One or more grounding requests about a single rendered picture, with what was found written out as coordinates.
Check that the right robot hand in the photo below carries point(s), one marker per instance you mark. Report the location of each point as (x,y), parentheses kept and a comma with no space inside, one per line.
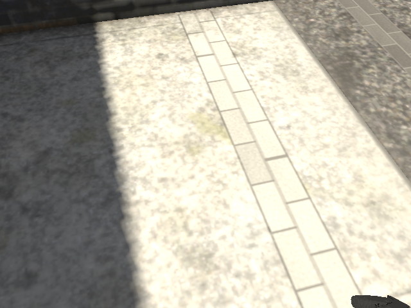
(368,301)

